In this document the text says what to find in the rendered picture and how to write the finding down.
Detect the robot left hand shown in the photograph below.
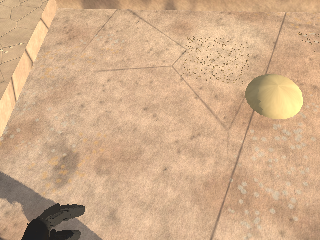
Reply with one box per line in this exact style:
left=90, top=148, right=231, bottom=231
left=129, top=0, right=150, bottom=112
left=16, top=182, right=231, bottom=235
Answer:
left=22, top=203, right=86, bottom=240

